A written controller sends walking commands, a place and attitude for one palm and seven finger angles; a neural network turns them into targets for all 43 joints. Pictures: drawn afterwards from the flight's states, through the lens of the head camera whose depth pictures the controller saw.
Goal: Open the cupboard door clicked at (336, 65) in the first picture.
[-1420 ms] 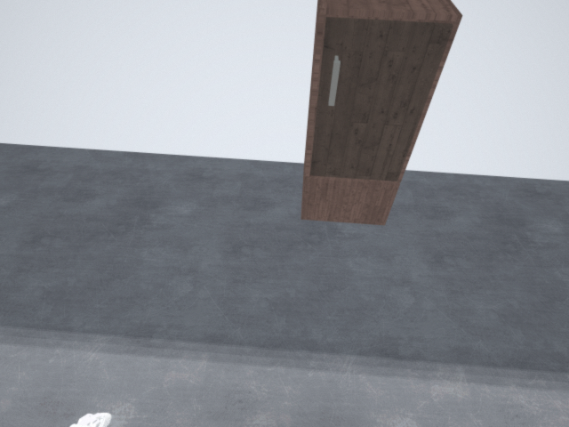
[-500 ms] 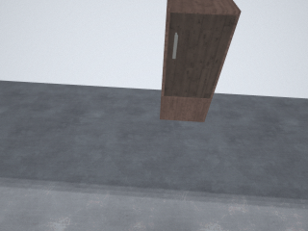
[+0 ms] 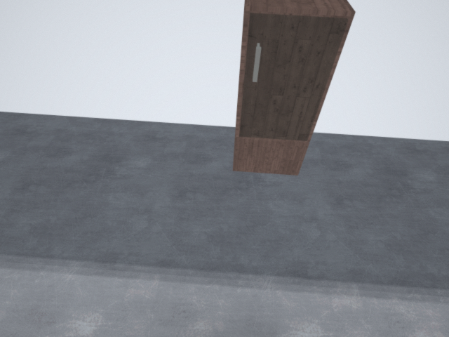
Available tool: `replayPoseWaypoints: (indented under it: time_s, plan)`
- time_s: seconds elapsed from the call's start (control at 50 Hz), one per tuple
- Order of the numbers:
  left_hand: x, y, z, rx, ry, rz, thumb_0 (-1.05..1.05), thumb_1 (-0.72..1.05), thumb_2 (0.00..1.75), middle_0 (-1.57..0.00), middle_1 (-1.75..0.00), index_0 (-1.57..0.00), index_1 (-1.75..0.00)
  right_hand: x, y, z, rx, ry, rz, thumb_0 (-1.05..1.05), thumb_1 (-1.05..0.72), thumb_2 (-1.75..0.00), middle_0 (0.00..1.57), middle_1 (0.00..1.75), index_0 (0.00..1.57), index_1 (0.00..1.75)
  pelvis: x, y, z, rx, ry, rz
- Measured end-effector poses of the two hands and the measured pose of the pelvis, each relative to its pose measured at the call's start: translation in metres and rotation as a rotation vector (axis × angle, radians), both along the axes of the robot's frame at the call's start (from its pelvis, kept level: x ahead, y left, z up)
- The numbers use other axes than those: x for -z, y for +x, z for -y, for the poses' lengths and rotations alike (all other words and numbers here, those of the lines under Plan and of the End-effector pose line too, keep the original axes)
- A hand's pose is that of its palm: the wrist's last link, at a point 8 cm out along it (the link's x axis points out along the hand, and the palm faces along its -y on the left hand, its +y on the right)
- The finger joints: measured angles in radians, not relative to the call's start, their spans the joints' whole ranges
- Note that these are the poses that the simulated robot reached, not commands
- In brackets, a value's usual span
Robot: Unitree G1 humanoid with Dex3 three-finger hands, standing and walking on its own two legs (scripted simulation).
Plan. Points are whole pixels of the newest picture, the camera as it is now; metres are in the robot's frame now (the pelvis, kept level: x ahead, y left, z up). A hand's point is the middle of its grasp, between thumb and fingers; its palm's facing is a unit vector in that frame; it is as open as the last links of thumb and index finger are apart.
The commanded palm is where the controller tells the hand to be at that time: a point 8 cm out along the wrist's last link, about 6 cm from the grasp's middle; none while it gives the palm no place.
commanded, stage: look at it before walking up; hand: left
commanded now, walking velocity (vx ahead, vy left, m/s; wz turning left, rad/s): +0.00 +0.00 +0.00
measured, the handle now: (256, 62) +1.11 -0.07 -0.05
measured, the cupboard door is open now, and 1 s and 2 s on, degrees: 0 0 0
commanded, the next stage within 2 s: walk to a spot facing it in 0.02 s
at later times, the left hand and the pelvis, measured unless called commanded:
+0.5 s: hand out of the picture +0.07 +0.19 -0.18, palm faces -0.15 -0.95 -0.28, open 7.4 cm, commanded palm none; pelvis -0.01 -0.02 -0.03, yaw -11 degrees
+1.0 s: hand out of the picture +0.14 +0.21 -0.19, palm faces -0.34 -0.92 -0.19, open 7.4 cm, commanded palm none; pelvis +0.06 +0.03 -0.01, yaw -26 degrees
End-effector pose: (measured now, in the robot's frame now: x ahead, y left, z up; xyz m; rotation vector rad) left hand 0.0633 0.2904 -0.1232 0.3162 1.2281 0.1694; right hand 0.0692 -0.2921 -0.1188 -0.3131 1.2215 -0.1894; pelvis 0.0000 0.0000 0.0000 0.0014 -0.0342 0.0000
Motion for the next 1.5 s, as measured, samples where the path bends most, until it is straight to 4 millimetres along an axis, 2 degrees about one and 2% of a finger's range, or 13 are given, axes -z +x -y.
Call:
replayPoseWaypoints:
  time_s: [0.28,0.4,0.52,0.64,0.76,0.86,0.94,1.0,1.08,1.16,1.26,1.4,1.5]
  plan:
    - [0.004,0.008,0.003,0.013,0.003,-0.017,0.01,0.91,0.89,-0.21,-0.3,-0.2,-0.3,0.003,0.009,-0.007,0.034,0.006,0.045,0.01,-0.9,-0.9,0.2,0.3,0.2,0.3,0.004,0.003,-0.002,0.051,0.004,-0.008]
    - [0.018,0.007,0.027,0.062,-0.03,-0.058,0.01,0.91,0.89,-0.2,-0.3,-0.2,-0.3,0.021,-0.012,-0.019,0.114,0.063,0.062,0.0,-0.9,-0.9,0.2,0.3,0.2,0.3,0.015,-0.004,0.004,0.126,0.028,-0.008]
    - [0.027,0.004,0.061,0.101,-0.048,-0.05,0.01,0.91,0.89,-0.21,-0.3,-0.2,-0.3,0.05,-0.043,-0.014,0.198,0.122,0.03,0.0,-0.9,-0.9,0.2,0.3,0.2,0.3,0.029,-0.01,0.02,0.183,0.019,0.004]
    - [0.017,-0.006,0.083,0.11,-0.092,-0.077,0.01,0.91,0.89,-0.21,-0.3,-0.2,-0.3,0.035,-0.065,-0.012,0.241,0.131,-0.01,0.01,-0.91,-0.9,0.2,0.3,0.2,0.3,0.012,-0.01,0.023,0.227,0.012,-0.026]
    - [0.011,0.003,0.08,0.156,-0.115,-0.103,0.01,0.9,0.89,-0.21,-0.3,-0.2,-0.3,0.016,-0.066,-0.01,0.301,0.1,0.034,0.01,-0.91,-0.9,0.2,0.3,0.2,0.3,0.002,0.003,0.016,0.295,0.023,-0.051]
    - [0.015,0.023,0.06,0.189,-0.115,-0.115,0.01,0.9,0.89,-0.21,-0.3,-0.2,-0.3,0.003,-0.047,-0.017,0.335,0.062,0.096,0.01,-0.91,-0.9,0.2,0.3,0.2,0.3,0.002,0.021,0.001,0.353,0.012,-0.058]
    - [0.029,0.054,0.038,0.227,-0.117,-0.121,0.01,0.9,0.89,-0.21,-0.3,-0.2,-0.3,-0.003,-0.027,-0.031,0.363,0.018,0.172,0.01,-0.91,-0.9,0.2,0.3,0.2,0.3,0.01,0.041,-0.017,0.407,-0.009,-0.058]
    - [0.034,0.091,0.029,0.285,-0.116,-0.126,0.01,0.91,0.89,-0.21,-0.3,-0.2,-0.3,-0.006,-0.03,-0.047,0.415,-0.002,0.202,0.01,-0.91,-0.9,0.2,0.3,0.2,0.3,0.011,0.055,-0.026,0.458,-0.019,-0.043]
    - [0.025,0.157,0.036,0.379,-0.128,-0.067,0.01,0.91,0.89,-0.2,-0.3,-0.2,-0.3,-0.011,-0.054,-0.073,0.512,0.011,0.139,0.0,-0.91,-0.9,0.2,0.3,0.2,0.3,0.001,0.077,-0.026,0.518,-0.035,-0.033]
    - [0.02,0.219,0.062,0.465,-0.14,-0.006,0.01,0.91,0.89,-0.2,-0.3,-0.2,-0.3,-0.006,-0.084,-0.103,0.627,0.042,0.035,0.0,-0.9,-0.9,0.2,0.3,0.2,0.3,-0.001,0.099,-0.022,0.575,-0.039,-0.028]
    - [0.022,0.277,0.116,0.578,-0.166,0.007,0.01,0.91,0.89,-0.2,-0.3,-0.19,-0.3,0.003,-0.12,-0.145,0.78,0.113,-0.12,0.0,-0.91,-0.9,0.2,0.3,0.2,0.3,0.002,0.126,-0.007,0.647,-0.033,-0.027]
    - [0.033,0.343,0.238,0.779,-0.231,0.001,0.01,0.91,0.89,-0.2,-0.3,-0.19,-0.3,0.009,-0.145,-0.194,0.976,0.247,-0.329,0.01,-0.91,-0.9,0.2,0.29,0.2,0.3,0.015,0.162,0.032,0.738,-0.022,-0.034]
    - [0.046,0.381,0.324,0.883,-0.274,0.082,0.01,0.91,0.89,-0.2,-0.3,-0.2,-0.3,0.022,-0.14,-0.188,1.082,0.331,-0.411,0.01,-0.9,-0.9,0.2,0.3,0.2,0.3,0.037,0.186,0.079,0.798,-0.001,-0.029]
